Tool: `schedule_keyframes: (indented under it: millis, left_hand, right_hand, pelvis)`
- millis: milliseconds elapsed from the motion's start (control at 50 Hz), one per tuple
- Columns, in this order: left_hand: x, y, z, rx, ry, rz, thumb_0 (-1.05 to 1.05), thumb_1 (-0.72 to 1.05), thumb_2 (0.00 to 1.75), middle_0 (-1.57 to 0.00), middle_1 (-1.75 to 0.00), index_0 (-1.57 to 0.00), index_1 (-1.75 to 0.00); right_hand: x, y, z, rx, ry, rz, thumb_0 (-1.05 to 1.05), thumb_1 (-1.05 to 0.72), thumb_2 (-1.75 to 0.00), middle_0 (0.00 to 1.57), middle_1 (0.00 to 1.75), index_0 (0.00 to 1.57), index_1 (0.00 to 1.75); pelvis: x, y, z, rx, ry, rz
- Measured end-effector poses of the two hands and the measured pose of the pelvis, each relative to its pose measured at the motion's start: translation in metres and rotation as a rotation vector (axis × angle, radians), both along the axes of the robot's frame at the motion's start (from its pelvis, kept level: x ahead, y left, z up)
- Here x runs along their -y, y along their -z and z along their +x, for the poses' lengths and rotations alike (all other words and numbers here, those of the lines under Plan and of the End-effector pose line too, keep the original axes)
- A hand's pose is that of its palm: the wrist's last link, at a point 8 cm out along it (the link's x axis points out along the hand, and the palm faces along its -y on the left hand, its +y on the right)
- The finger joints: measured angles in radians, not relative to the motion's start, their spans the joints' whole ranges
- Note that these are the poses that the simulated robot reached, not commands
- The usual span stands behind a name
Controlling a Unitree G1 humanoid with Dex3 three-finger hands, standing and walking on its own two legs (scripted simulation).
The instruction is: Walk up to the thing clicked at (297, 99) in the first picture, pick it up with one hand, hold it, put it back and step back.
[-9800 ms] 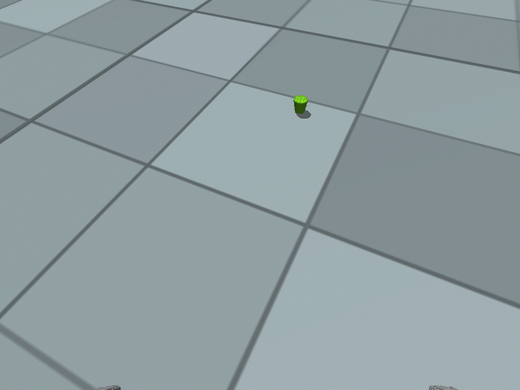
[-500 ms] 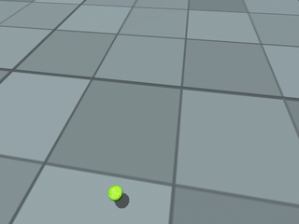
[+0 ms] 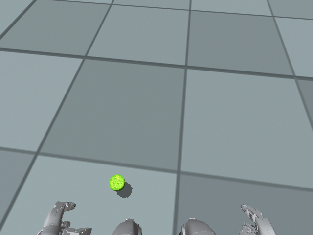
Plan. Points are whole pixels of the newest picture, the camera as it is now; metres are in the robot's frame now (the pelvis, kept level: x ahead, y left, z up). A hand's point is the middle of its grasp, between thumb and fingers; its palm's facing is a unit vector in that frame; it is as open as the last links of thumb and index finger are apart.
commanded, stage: rise first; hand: left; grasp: from above
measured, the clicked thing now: (118, 184) +0.39 +0.24 -0.70
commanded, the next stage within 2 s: none
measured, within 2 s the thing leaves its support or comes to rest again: neither
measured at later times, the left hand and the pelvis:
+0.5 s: hand (80, 231) +0.14 +0.27 -0.27, palm faces -0.33 -0.74 -0.59, open 14.1 cm; pelvis -0.02 +0.01 -0.12, yaw +0 degrees
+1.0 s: hand (95, 203) +0.25 +0.28 -0.46, palm faces -0.47 -0.29 -0.83, open 14.1 cm; pelvis -0.09 +0.00 -0.31, yaw -3 degrees
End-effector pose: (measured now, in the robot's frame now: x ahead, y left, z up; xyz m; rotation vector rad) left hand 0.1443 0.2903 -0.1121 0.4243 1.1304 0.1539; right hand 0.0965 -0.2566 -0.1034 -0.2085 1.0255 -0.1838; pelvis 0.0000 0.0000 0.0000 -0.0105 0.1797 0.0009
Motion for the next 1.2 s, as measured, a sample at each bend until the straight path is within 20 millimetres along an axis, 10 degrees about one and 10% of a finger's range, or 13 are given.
schedule_keyframes:
  millis: [360, 580, 900, 1200]
  left_hand:
    - [-0.005, 0.058, -0.020, 0.009, 0.153, 0.114, 0.00, -0.54, 1.01, -0.08, -1.07, -0.07, -1.07]
    - [-0.011, 0.147, 0.030, 0.072, 0.417, 0.276, 0.00, -0.53, 1.01, -0.08, -1.08, -0.07, -1.07]
    - [-0.005, 0.265, 0.102, 0.203, 0.712, 0.526, 0.00, -0.53, 1.02, -0.08, -1.06, -0.07, -1.05]
    - [-0.003, 0.322, 0.147, 0.255, 0.919, 0.627, 0.00, -0.56, 1.06, -0.08, -1.01, -0.06, -1.02]
  right_hand:
    - [-0.023, 0.051, 0.063, 0.203, -0.116, -0.018, 0.01, -0.89, -0.89, 0.20, 0.30, 0.20, 0.30]
    - [-0.011, 0.140, 0.069, 0.207, -0.178, -0.038, 0.00, -0.87, -0.89, 0.20, 0.30, 0.20, 0.30]
    - [0.013, 0.309, -0.021, -0.073, -0.119, -0.018, 0.00, -0.89, -0.90, 0.20, 0.30, 0.20, 0.30]
    - [0.018, 0.354, -0.109, -0.284, -0.039, -0.063, 0.00, -0.90, -0.90, 0.20, 0.30, 0.20, 0.30]
  pelvis:
    - [-0.008, 0.072, -0.013, -0.163, -0.010, -0.026]
    - [-0.004, 0.156, -0.032, -0.322, -0.009, -0.027]
    - [0.003, 0.286, -0.079, -0.413, 0.021, -0.036]
    - [-0.003, 0.341, -0.095, -0.395, 0.039, -0.065]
